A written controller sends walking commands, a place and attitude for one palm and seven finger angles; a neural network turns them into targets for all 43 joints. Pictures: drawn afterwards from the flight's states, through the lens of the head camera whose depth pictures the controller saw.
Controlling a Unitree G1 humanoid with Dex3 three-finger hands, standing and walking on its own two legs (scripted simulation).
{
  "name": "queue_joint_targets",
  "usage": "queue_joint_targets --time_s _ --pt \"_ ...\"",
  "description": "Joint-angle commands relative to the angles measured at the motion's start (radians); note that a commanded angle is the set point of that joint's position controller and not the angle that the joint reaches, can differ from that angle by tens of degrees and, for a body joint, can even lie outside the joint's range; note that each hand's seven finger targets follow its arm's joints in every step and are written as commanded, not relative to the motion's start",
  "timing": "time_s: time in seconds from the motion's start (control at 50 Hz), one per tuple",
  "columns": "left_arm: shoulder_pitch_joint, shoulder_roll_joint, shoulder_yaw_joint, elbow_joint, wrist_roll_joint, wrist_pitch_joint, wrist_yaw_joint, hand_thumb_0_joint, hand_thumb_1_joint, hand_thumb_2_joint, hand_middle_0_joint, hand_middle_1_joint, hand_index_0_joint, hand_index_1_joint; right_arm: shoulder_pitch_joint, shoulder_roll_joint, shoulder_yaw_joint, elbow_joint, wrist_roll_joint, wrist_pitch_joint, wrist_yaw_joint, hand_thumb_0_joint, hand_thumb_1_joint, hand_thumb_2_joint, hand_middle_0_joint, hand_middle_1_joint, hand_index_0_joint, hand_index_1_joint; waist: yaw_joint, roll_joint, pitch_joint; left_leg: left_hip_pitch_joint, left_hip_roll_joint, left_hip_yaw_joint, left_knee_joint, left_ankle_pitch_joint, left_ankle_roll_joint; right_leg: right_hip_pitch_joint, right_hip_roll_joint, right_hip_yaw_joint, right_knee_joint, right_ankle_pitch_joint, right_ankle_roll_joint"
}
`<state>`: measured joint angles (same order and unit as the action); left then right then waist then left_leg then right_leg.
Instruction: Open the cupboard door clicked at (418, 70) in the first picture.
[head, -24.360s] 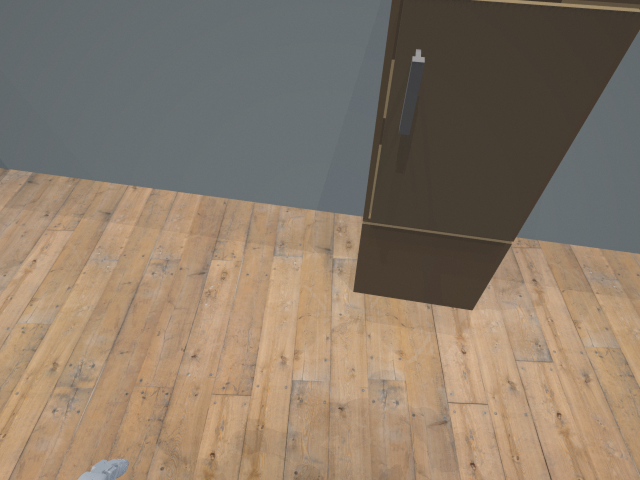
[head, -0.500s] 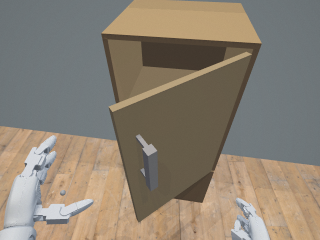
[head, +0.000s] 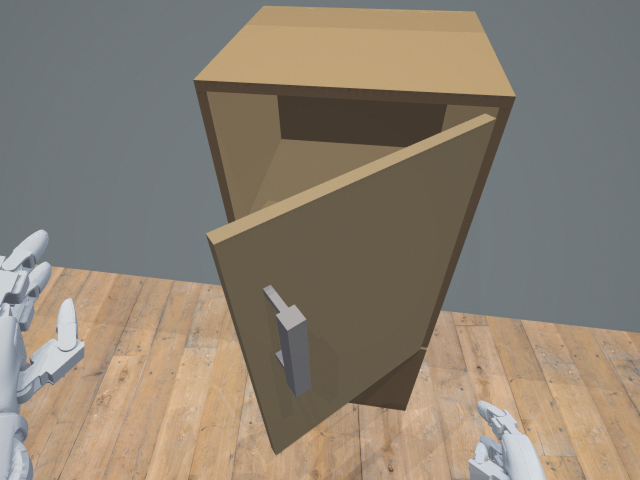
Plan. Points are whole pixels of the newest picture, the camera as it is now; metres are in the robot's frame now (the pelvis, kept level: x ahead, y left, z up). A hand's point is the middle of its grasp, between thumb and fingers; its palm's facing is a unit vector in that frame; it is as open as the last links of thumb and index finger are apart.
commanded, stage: draw the hand back to the body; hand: left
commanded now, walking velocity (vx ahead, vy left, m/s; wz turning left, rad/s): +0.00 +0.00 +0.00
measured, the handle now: (286, 342) +0.26 +0.08 +0.06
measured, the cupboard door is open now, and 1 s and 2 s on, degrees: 44 44 44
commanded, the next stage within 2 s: step back with the hand held close in 0.26 s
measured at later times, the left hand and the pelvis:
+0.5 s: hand (78, 345) +0.18 +0.26 +0.16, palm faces +0.44 -0.79 -0.42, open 7.5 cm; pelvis -0.01 -0.01 +0.00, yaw +0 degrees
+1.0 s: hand (21, 411) +0.12 +0.27 +0.15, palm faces +0.39 -0.79 -0.48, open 7.4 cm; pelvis -0.08 +0.02 -0.01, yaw -1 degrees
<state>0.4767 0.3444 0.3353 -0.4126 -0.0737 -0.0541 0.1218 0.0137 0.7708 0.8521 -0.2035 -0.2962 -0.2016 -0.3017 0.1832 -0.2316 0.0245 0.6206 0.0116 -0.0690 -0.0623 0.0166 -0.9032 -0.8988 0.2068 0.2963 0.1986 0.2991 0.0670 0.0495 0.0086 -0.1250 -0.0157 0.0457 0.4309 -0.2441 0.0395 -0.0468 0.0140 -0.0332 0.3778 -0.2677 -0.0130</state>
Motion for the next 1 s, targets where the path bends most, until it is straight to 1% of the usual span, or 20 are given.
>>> queue_joint_targets --time_s 0.0,0.06,0.12,0.16,0.28,0.34,0.36,0.38,0.4,0.46,0.5,0.54,0.6,0.62,0.66,0.72,0.76,0.82,0.88,0.98 --pt "-0.066 0.178 0.093 -0.216 -0.001 -0.067 0.007 0.000 0.900 0.900 -0.200 -0.300 -0.200 -0.300 -0.130 -0.113 -0.043 -0.169 -0.001 -0.052 -0.005 0.000 -0.900 -0.900 0.200 0.300 0.200 0.300 -0.001 0.008 -0.079 0.063 0.044 -0.057 -0.060 0.264 -0.017 -0.055 -0.005 0.018 -0.051 0.232 -0.008" --pt "-0.060 0.192 0.110 -0.216 -0.003 -0.071 0.008 0.000 0.900 0.900 -0.200 -0.300 -0.200 -0.300 -0.132 -0.109 -0.041 -0.166 -0.001 -0.053 -0.010 0.000 -0.900 -0.900 0.200 0.300 0.200 0.300 0.002 -0.003 -0.086 0.059 0.040 -0.053 -0.056 0.257 -0.016 -0.045 -0.008 0.020 -0.054 0.242 -0.008" --pt "-0.065 0.198 0.114 -0.233 -0.002 -0.074 0.007 0.000 0.900 0.900 -0.200 -0.300 -0.200 -0.300 -0.132 -0.109 -0.043 -0.162 0.000 -0.058 -0.011 0.000 -0.900 -0.900 0.200 0.300 0.200 0.300 0.002 0.035 -0.088 0.065 0.038 -0.048 -0.050 0.271 -0.016 -0.038 -0.009 0.023 -0.057 0.263 -0.011" --pt "-0.053 0.191 0.114 -0.217 -0.004 -0.073 0.008 0.000 0.900 0.900 -0.200 -0.300 -0.200 -0.300 -0.131 -0.104 -0.042 -0.159 -0.001 -0.058 -0.010 0.000 -0.900 -0.900 0.200 0.300 0.200 0.300 0.001 0.018 -0.081 0.068 0.038 -0.044 -0.047 0.284 -0.015 -0.045 -0.009 0.023 -0.057 0.277 -0.008" --pt "-0.069 0.184 0.103 -0.196 -0.007 -0.077 0.007 0.000 0.900 0.900 -0.200 -0.300 -0.200 -0.300 -0.135 -0.105 -0.044 -0.156 0.000 -0.058 -0.012 0.000 -0.900 -0.900 0.200 0.300 0.200 0.300 -0.003 -0.009 -0.056 0.066 0.035 -0.041 -0.055 0.222 -0.010 -0.066 -0.008 0.027 -0.078 0.227 -0.004" --pt "-0.082 0.182 0.096 -0.203 -0.004 -0.079 0.007 0.000 0.900 0.900 -0.200 -0.300 -0.200 -0.300 -0.140 -0.105 -0.043 -0.156 0.001 -0.062 -0.013 0.000 -0.900 -0.900 0.200 0.300 0.200 0.300 -0.004 0.019 -0.054 0.067 0.037 -0.046 -0.063 0.207 -0.013 -0.067 -0.009 0.027 -0.079 0.205 -0.005" --pt "-0.150 0.199 0.101 -0.224 -0.004 -0.083 0.010 0.000 0.900 0.900 -0.200 -0.300 -0.200 -0.300 -0.145 -0.106 -0.041 -0.152 0.002 -0.065 -0.015 0.000 -0.900 -0.900 0.200 0.300 0.200 0.300 -0.008 0.020 -0.055 0.070 0.034 -0.044 -0.060 0.197 -0.010 -0.073 -0.010 0.030 -0.084 0.201 -0.004" --pt "-0.235 0.330 0.238 -0.260 0.002 -0.118 0.017 0.000 0.900 0.900 -0.200 -0.300 -0.200 -0.300 -0.122 -0.122 -0.044 -0.188 0.015 -0.045 -0.015 0.000 -0.900 -0.900 0.200 0.300 0.200 0.300 -0.037 -0.003 0.009 0.013 0.054 -0.067 -0.027 0.131 0.011 -0.161 -0.054 0.133 -0.129 0.244 0.001" --pt "-0.121 0.247 0.178 -0.161 -0.001 -0.119 0.004 0.000 0.900 0.900 -0.200 -0.300 -0.200 -0.300 -0.122 -0.110 -0.045 -0.167 0.008 -0.030 -0.018 0.000 -0.900 -0.900 0.200 0.300 0.200 0.300 -0.044 -0.060 -0.010 0.023 0.049 -0.074 0.001 0.129 0.013 -0.166 -0.077 0.140 -0.129 0.276 0.001" --pt "-0.033 0.189 0.118 -0.147 0.009 -0.122 -0.007 0.000 0.900 0.900 -0.200 -0.300 -0.200 -0.300 -0.119 -0.122 -0.054 -0.187 0.006 0.000 -0.014 0.000 -0.900 -0.900 0.200 0.300 0.200 0.300 -0.047 -0.014 -0.062 0.031 0.063 -0.062 0.001 0.214 0.007 -0.152 -0.083 0.121 -0.086 0.349 0.008" --pt "-0.001 0.198 0.124 -0.160 0.010 -0.120 -0.003 0.000 0.900 0.900 -0.200 -0.300 -0.200 -0.300 -0.111 -0.124 -0.061 -0.199 0.008 0.014 -0.014 0.000 -0.900 -0.900 0.200 0.300 0.200 0.300 -0.047 -0.041 -0.104 0.028 0.075 -0.060 0.002 0.268 0.005 -0.137 -0.080 0.106 -0.057 0.385 0.017" --pt "0.011 0.219 0.139 -0.191 0.011 -0.120 0.003 0.000 0.900 0.900 -0.200 -0.300 -0.200 -0.300 -0.113 -0.126 -0.065 -0.212 0.011 0.026 -0.019 0.000 -0.900 -0.900 0.200 0.300 0.200 0.300 -0.047 -0.027 -0.139 0.030 0.090 -0.065 -0.004 0.339 0.004 -0.120 -0.074 0.094 -0.018 0.417 0.018" --pt "0.029 0.251 0.172 -0.234 0.013 -0.120 0.013 0.000 0.900 0.900 -0.200 -0.300 -0.200 -0.300 -0.108 -0.123 -0.072 -0.231 0.015 0.042 -0.021 0.000 -0.900 -0.900 0.200 0.300 0.200 0.300 -0.049 -0.050 -0.166 0.002 0.097 -0.061 0.007 0.358 0.002 -0.108 -0.071 0.096 0.013 0.446 0.019" --pt "0.029 0.275 0.193 -0.253 0.014 -0.125 0.019 0.000 0.900 0.900 -0.200 -0.300 -0.200 -0.300 -0.114 -0.127 -0.075 -0.231 0.012 0.044 -0.024 0.000 -0.900 -0.900 0.200 0.300 0.200 0.300 -0.047 -0.011 -0.177 -0.012 0.099 -0.068 0.004 0.372 0.003 -0.091 -0.076 0.093 0.030 0.453 0.016" --pt "0.055 0.268 0.197 -0.270 0.013 -0.127 0.024 0.000 0.900 0.900 -0.200 -0.300 -0.200 -0.300 -0.107 -0.121 -0.075 -0.244 0.016 0.048 -0.023 0.000 -0.900 -0.900 0.200 0.300 0.200 0.300 -0.047 -0.013 -0.185 -0.033 0.109 -0.075 0.000 0.369 0.004 -0.091 -0.067 0.093 0.056 0.431 0.016" --pt "0.073 0.267 0.200 -0.280 0.014 -0.132 0.030 0.000 0.900 0.900 -0.200 -0.300 -0.200 -0.300 -0.105 -0.123 -0.079 -0.245 0.015 0.046 -0.025 0.000 -0.900 -0.900 0.200 0.300 0.200 0.300 -0.050 0.023 -0.167 -0.095 0.116 -0.087 -0.010 0.294 0.008 -0.093 -0.064 0.104 0.067 0.377 0.015" --pt "0.088 0.257 0.198 -0.270 0.014 -0.134 0.033 0.000 0.900 0.900 -0.200 -0.300 -0.200 -0.300 -0.095 -0.122 -0.078 -0.248 0.016 0.044 -0.024 0.000 -0.900 -0.900 0.200 0.300 0.200 0.300 -0.054 -0.010 -0.153 -0.134 0.121 -0.096 -0.020 0.222 0.008 -0.103 -0.059 0.112 0.070 0.320 0.014" --pt "0.068 0.256 0.194 -0.292 0.022 -0.146 0.038 0.000 0.900 0.900 -0.200 -0.300 -0.200 -0.300 -0.095 -0.131 -0.081 -0.246 0.014 0.031 -0.025 0.000 -0.900 -0.900 0.200 0.300 0.200 0.300 -0.059 0.031 -0.112 -0.225 0.125 -0.119 -0.048 0.033 0.018 -0.112 -0.055 0.124 0.063 0.189 0.010" --pt "0.066 0.247 0.196 -0.282 0.031 -0.160 0.044 0.000 0.900 0.900 -0.200 -0.300 -0.200 -0.300 -0.081 -0.133 -0.079 -0.247 0.012 0.016 -0.024 0.000 -0.900 -0.900 0.200 0.300 0.200 0.300 -0.065 0.005 -0.074 -0.327 0.131 -0.141 -0.078 -0.179 0.030 -0.113 -0.049 0.136 0.063 0.052 0.009" --pt "0.031 0.241 0.212 -0.292 0.054 -0.185 0.050 0.000 0.900 0.900 -0.200 -0.300 -0.200 -0.300 -0.070 -0.141 -0.080 -0.243 0.001 -0.017 -0.028 0.000 -0.900 -0.900 0.200 0.300 0.200 0.300 -0.065 0.083 -0.040 -0.505 0.180 -0.207 -0.165 -0.405 0.058 -0.043 -0.006 0.100 0.167 -0.053 0.018"
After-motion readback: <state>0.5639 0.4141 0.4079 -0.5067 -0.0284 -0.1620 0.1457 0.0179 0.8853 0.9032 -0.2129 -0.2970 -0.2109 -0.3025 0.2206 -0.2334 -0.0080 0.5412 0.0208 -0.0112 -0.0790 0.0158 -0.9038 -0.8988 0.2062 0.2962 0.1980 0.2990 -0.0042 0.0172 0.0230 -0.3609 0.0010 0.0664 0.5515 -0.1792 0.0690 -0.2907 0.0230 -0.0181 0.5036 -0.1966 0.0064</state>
